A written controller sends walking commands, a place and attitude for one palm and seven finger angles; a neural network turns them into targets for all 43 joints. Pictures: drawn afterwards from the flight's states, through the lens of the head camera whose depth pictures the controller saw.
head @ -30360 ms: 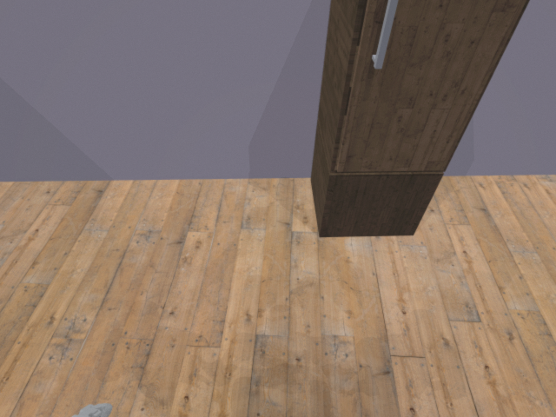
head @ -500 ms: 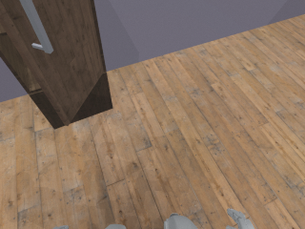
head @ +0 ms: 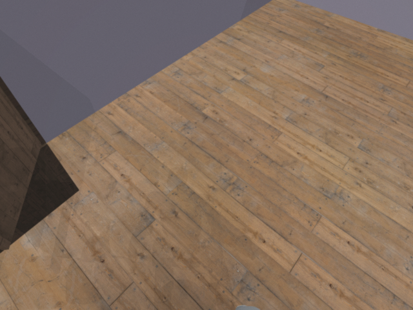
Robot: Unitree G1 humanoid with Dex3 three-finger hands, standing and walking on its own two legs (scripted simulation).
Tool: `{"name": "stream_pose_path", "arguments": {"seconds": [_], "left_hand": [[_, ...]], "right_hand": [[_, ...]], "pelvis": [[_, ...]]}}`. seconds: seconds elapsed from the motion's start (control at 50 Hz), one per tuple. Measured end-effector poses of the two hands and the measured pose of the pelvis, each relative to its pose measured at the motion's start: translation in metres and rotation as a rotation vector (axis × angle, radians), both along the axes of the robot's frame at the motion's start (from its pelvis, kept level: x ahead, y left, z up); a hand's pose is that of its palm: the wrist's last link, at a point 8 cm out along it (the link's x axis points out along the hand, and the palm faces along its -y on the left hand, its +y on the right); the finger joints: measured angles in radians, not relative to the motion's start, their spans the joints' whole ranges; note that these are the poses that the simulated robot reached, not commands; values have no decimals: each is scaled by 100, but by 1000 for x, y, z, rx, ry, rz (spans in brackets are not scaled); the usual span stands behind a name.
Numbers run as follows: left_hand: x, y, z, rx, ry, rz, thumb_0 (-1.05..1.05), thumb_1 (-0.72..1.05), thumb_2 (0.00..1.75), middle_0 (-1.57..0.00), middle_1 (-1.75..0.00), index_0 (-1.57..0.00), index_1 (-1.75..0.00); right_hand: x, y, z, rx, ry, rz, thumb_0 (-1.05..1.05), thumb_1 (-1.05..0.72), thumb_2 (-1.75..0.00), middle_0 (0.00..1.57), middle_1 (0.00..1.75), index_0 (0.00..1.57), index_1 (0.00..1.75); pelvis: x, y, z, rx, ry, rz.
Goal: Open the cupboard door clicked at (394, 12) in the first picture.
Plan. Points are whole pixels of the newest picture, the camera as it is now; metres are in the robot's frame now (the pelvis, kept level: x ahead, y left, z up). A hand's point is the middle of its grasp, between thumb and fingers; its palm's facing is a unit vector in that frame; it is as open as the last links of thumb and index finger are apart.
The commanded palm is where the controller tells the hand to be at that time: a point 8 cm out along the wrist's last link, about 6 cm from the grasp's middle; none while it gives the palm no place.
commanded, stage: walk to a spot facing it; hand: left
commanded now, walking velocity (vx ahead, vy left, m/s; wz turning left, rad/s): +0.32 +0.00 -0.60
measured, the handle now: out of the picture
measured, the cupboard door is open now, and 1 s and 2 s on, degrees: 46 46 46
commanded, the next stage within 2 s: turn to face it in 1.52 s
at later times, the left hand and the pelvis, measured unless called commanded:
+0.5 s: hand (167, 235) +0.30 +0.10 -0.16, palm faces -0.30 -0.94 -0.19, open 7.3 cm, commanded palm none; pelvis +0.15 -0.05 +0.01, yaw -15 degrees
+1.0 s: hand (205, 160) +0.54 +0.01 -0.16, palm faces -0.38 -0.90 -0.20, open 7.4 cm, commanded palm none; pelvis +0.37 -0.12 +0.00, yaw -22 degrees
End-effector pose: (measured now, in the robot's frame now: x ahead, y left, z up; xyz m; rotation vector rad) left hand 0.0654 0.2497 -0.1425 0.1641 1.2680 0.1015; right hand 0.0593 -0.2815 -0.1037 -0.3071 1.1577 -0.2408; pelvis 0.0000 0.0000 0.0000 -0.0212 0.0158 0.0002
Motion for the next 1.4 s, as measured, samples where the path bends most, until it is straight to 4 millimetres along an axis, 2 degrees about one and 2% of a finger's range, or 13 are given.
{"name": "stream_pose_path", "arguments": {"seconds": [0.2, 0.34, 0.4, 0.52, 0.66, 0.78, 0.88, 0.98, 1.06, 1.18, 1.26, 1.32, 1.4], "left_hand": [[145, -31, 32, -52, -163, -183, 1, 91, 90, -20, -30, -20, -30], [250, -87, 29, -20, -279, -331, 1, 91, 90, -20, -30, -20, -30], [259, -98, 26, -12, -273, -314, 0, 91, 90, -20, -30, -20, -30], [241, -98, 14, -15, -66, -315, 0, 91, 90, -20, -30, -20, -30], [260, -70, -10, -8, 92, -283, 0, 92, 90, -20, -30, -20, -30], [336, -88, 7, 2, 51, -314, 1, 92, 90, -20, -30, -20, -30], [416, -135, 23, -17, -44, -390, 1, 91, 90, -20, -30, -20, -30], [483, -183, 12, -6, -152, -424, 0, 91, 90, -20, -30, -20, -30], [497, -200, 12, -11, -107, -402, 0, 91, 90, -20, -30, -20, -30], [511, -199, 3, -14, 38, -389, 0, 93, 90, -20, -30, -20, -30], [534, -194, -11, -14, 123, -393, 0, 93, 90, -20, -30, -20, -30], [567, -203, -7, 2, 139, -420, 0, 92, 90, -20, -30, -20, -30], [631, -237, 6, -13, 65, -443, 1, 92, 90, -20, -30, -20, -30]], "right_hand": [[-89, 29, 14, 78, 259, -204, 0, -90, -90, 20, 30, 21, 30], [-107, 26, -14, 168, 368, -363, 0, -90, -90, 20, 30, 21, 30], [-76, 14, -24, 178, 356, -388, 1, -90, -90, 20, 30, 21, 30], [50, -11, -11, 149, 110, -359, 1, -91, -90, 20, 30, 20, 30], [169, -19, -10, 86, -87, -303, 0, -91, -90, 20, 30, 20, 30], [175, -8, -5, 126, 24, -355, 0, -91, -90, 20, 30, 21, 30], [153, -10, -11, 189, 189, -444, 0, -92, -90, 20, 30, 21, 30], [146, -28, -34, 240, 313, -526, 0, -91, -90, 20, 30, 21, 30], [191, -56, -28, 219, 295, -535, 1, -91, -90, 20, 30, 20, 30], [307, -96, -7, 157, 104, -499, 1, -91, -90, 20, 30, 20, 30], [373, -110, -13, 115, -4, -475, 0, -91, -90, 20, 30, 20, 30], [397, -109, -11, 125, -22, -495, 0, -91, -90, 20, 30, 20, 30], [398, -106, -9, 156, 74, -533, 0, -93, -90, 20, 30, 21, 30]], "pelvis": [[49, -8, 23, -21, 14, -116], [99, -42, -1, 22, 8, -186], [115, -48, -2, 2, -13, -207], [159, -51, 13, 5, 0, -272], [231, -42, -2, -9, 6, -340], [279, -58, 14, 6, 9, -360], [318, -81, 18, 3, 10, -385], [358, -119, -4, 29, -15, -396], [390, -133, 3, -5, -16, -394], [447, -149, 14, 0, 9, -427], [494, -152, 2, -6, 11, -462], [523, -163, 6, 8, 5, -479], [554, -181, 15, 13, 6, -487]]}}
